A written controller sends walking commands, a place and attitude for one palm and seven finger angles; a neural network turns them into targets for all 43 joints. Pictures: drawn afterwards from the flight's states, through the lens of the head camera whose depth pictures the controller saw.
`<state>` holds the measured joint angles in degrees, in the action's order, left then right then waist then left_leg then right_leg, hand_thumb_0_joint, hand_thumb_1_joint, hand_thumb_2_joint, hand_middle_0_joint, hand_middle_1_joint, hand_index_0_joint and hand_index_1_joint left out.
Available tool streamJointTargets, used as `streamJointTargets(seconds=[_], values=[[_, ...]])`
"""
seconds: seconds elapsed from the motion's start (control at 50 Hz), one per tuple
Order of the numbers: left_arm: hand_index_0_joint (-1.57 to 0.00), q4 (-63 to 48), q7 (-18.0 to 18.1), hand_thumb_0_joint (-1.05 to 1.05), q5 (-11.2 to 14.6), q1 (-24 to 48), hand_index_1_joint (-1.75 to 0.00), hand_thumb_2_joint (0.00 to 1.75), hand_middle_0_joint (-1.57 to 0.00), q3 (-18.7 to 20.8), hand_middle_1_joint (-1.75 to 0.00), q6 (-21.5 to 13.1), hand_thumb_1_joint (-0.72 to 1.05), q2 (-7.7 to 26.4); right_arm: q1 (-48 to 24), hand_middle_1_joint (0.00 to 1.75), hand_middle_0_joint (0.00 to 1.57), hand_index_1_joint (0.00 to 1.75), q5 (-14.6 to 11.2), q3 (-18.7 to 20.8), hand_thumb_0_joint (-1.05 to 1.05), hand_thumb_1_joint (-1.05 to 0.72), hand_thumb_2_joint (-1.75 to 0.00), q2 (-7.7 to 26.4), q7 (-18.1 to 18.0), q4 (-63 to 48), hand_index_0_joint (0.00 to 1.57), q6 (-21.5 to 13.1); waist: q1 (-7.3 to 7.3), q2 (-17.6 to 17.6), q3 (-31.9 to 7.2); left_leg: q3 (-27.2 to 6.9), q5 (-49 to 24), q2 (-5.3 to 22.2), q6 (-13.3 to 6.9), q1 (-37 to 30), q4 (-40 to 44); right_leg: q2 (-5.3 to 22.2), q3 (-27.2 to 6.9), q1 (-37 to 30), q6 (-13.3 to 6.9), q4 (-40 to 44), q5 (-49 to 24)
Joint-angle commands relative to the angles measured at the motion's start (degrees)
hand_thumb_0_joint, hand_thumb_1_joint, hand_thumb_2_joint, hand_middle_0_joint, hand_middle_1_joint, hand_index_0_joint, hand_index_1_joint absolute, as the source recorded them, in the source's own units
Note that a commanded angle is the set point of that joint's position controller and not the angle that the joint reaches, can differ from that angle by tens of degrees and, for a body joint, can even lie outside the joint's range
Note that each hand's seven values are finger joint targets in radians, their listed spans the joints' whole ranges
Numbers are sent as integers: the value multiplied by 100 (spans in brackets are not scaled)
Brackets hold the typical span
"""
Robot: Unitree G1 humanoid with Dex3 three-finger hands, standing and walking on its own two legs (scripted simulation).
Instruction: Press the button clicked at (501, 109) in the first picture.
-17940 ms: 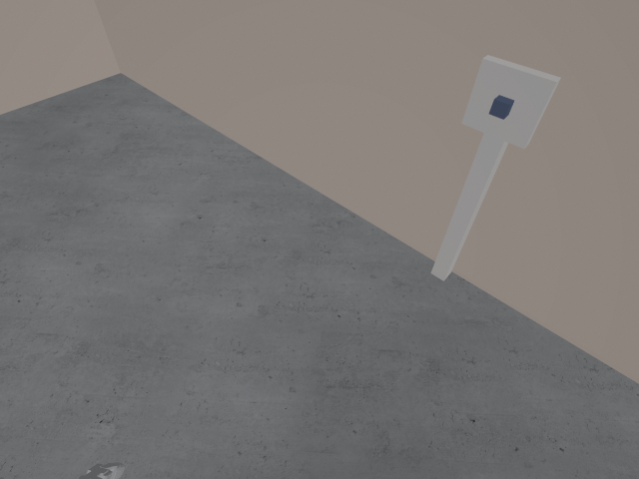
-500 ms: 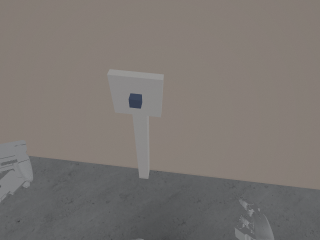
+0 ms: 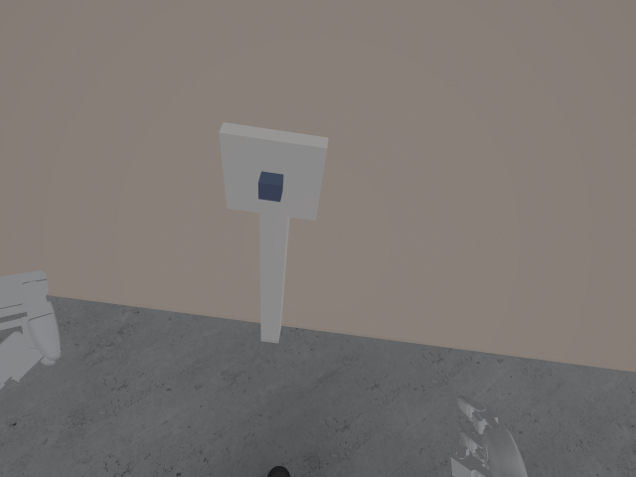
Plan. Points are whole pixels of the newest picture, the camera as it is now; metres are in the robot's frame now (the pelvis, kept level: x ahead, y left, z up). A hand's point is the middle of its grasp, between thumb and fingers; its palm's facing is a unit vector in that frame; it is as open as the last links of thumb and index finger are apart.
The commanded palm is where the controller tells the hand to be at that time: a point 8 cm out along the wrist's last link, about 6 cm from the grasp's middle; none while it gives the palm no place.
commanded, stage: step back with the hand held close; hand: left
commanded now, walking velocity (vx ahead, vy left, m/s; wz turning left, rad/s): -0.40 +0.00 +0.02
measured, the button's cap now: (271, 185) +0.58 +0.13 -0.01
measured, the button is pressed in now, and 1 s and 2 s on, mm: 0 0 0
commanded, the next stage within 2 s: stop stepping back and stand still in 0.14 s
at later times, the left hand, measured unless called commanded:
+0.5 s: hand out of the picture +0.10 +0.27 +0.16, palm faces +0.39 -0.86 -0.32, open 3.1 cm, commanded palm +0.04 +0.30 +0.18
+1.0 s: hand out of the picture +0.01 +0.35 +0.19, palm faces +0.32 -0.87 -0.37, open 3.1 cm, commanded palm -0.04 +0.40 +0.18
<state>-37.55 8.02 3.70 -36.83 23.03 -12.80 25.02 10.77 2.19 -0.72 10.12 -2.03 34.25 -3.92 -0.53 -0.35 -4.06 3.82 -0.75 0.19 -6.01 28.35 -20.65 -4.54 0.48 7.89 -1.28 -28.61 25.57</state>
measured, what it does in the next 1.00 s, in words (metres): walks backwards: right foot, then left foot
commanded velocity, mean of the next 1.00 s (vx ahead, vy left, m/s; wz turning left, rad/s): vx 0.03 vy -0.08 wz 0.01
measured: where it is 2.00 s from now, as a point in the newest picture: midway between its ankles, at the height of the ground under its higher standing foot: outside the picture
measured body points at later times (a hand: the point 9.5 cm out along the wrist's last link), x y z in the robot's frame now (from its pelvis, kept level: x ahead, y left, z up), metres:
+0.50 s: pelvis -0.08 +0.02 -0.03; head -0.13 +0.06 +0.42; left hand +0.07 +0.31 +0.17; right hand +0.03 -0.25 -0.10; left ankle +0.12 +0.04 -0.73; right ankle -0.17 -0.14 -0.74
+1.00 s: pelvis -0.17 +0.12 +0.02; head -0.17 +0.18 +0.46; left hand -0.01 +0.39 +0.21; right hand -0.01 -0.08 -0.05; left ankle -0.10 +0.14 -0.73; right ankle -0.17 -0.01 -0.66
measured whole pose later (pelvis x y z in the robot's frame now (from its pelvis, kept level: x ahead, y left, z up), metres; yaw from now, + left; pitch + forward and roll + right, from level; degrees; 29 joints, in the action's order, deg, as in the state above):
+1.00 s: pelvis -0.17 +0.12 +0.02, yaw +0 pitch -1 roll -6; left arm -42.5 8.5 1.1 -37.2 19.7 -9.9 24.0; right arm 13.0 1.5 -3.2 5.8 -0.5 34.0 -6.1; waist 0.3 -2.3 0.7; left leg 3.4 7.6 -0.8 -0.4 14.1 -18.3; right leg -3.9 4.3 25.2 -0.8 -53.6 18.6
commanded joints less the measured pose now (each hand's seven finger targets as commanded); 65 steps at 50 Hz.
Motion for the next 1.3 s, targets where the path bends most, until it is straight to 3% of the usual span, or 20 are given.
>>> streamJointTargets(seconds=[0.0,0.2,0.42,0.54,0.58,0.6,0.62,0.7,0.74,0.78,0.82,0.88,1.06,1.1,1.14,1.16,1.2,1.24,1.26,1.28], values=[[-130,-1270,-24,0,87,202,-150,90,-130,413,-150,-507,90,926,-283,30,20,30,-24,380,0,-90,-90,966,6,-591,20,-117,55,891,-1103,-1003,-630,916,870,-2829,334,157,-58,755,-42,1430,-805],[-130,-924,0,0,279,-494,-150,90,-130,841,-150,-477,90,1073,-617,30,20,30,-168,285,0,-90,-90,896,-167,-873,20,11,259,54,-307,-511,1275,142,764,-2854,-1777,1349,-340,3083,-397,1614,-345],[-130,-940,121,0,-42,993,-150,90,-130,403,-150,-136,90,960,-289,30,20,30,-161,304,0,-90,-90,971,-399,-619,20,-192,320,478,915,-1079,2678,54,925,-2316,-1085,530,95,3127,-498,1071,1845],[-130,-1378,-24,0,108,305,-150,90,-130,947,-150,-98,90,1224,-409,30,20,30,-54,430,0,-90,-90,757,-122,-801,20,-409,-233,2127,-323,-1343,4001,330,2028,-199,2106,-991,983,-673,-220,-1074,1410],[-130,-1515,-49,0,48,-338,-150,90,-130,1075,-150,-184,90,1272,-73,30,20,30,-317,495,0,-90,-90,654,61,-714,20,-353,-270,-750,-558,337,2203,-765,1605,-1591,-2994,789,-295,1349,-774,1165,1515],[-130,-1552,-55,0,177,-214,-150,90,-130,977,-150,-119,90,1037,-265,30,20,30,-337,611,0,-90,-90,826,72,-582,20,-189,-27,-1982,-5,-882,2035,-499,1128,-1566,-6105,2426,-1985,3503,-1361,1661,1324],[-130,-1313,-38,0,106,343,-150,90,-130,882,-150,46,90,774,-407,30,20,30,-378,571,0,-90,-90,748,26,-531,20,-21,162,-1501,484,-1612,2213,46,802,-489,-6554,2540,-2075,3406,-1569,1510,1333],[-130,-417,209,0,-194,1224,-150,90,-130,201,-150,59,90,372,-334,30,20,30,-185,291,0,-90,-90,838,-172,-454,20,-263,326,148,1036,-334,2187,144,517,-1137,-1046,1371,-466,1837,-513,315,462],[-130,-769,251,0,-279,1808,-150,90,-130,107,-150,-92,90,487,-178,30,20,30,-213,354,0,-90,-90,1089,-265,-714,20,-509,254,2043,1015,-2737,2342,1462,-36,-1716,557,381,276,2476,108,-1966,411],[-130,-1536,191,0,-283,2135,-150,90,-130,318,-150,-282,90,923,-224,30,20,30,-70,230,0,-90,-90,707,-149,-600,20,-703,325,1433,380,-4302,3107,1825,510,-1725,1375,213,-397,2857,51,-3796,473],[-130,-1711,154,0,-269,1190,-150,90,-130,294,-150,-266,90,696,-472,30,20,30,-123,277,0,-90,-90,747,29,-674,20,-729,89,580,322,-3023,3783,1545,877,-1392,1348,335,-521,2522,34,-3764,-371],[-130,-1875,143,0,-277,194,-150,90,-130,154,-150,-117,90,495,-581,30,20,30,-105,250,0,-90,-90,718,145,-749,20,-603,-9,1386,177,-1651,3683,978,1244,-1029,1641,111,144,1785,36,-3199,-845],[-130,-833,228,0,-3,-234,-150,90,-130,414,-150,403,90,660,-358,30,20,30,-118,440,0,-90,-90,665,-223,-933,20,-192,-68,1197,-46,-195,2244,605,1808,-973,1143,-453,1275,-668,-239,233,576],[-130,-926,169,0,-65,-222,-150,90,-130,363,-150,444,90,778,-95,30,20,30,-305,440,0,-90,-90,712,-166,-770,20,-103,-3,-1339,-37,223,2727,95,1127,-1224,-2690,1266,-568,437,-1065,1278,-86],[-130,-1419,258,0,-110,629,-150,90,-130,758,-150,250,90,1003,-359,30,20,30,-64,403,0,-90,-90,803,-50,-906,20,-143,237,-481,388,-1094,2788,503,676,-55,-4079,2671,-2249,1094,-1722,1215,-1028],[-130,-1549,322,0,-115,1132,-150,90,-130,795,-150,67,90,1142,-264,30,20,30,-55,280,0,-90,-90,625,29,-762,20,-175,412,-704,40,-1013,2576,638,672,-464,-2700,2486,-1751,946,-613,553,-388],[-130,-1287,283,0,-150,1086,-150,90,-130,254,-150,118,90,581,-376,30,20,30,-242,500,0,-90,-90,900,-103,-633,20,-221,398,-507,275,-212,1964,173,563,-2080,-1466,1268,-746,2092,-724,-16,1057],[-130,-1859,265,0,-182,1281,-150,90,-130,556,-150,9,90,867,-566,30,20,30,-175,485,0,-90,-90,1045,-200,-725,20,-349,302,2668,623,-3131,4078,1862,97,-2030,972,186,356,2960,-2,-2703,1334],[-130,-1963,219,0,-134,1255,-150,90,-130,583,-150,-79,90,1010,-441,30,20,30,-102,308,0,-90,-90,757,-155,-691,20,-489,339,2241,795,-4442,4838,2145,582,-1193,1922,101,-313,2595,-23,-3678,814],[-130,-1912,206,0,-141,1150,-150,90,-130,715,-150,-124,90,1085,-513,30,20,30,-86,313,0,-90,-90,753,-93,-714,20,-529,169,1198,1010,-4108,4597,2058,836,-734,2042,253,-558,2329,-43,-3725,222]])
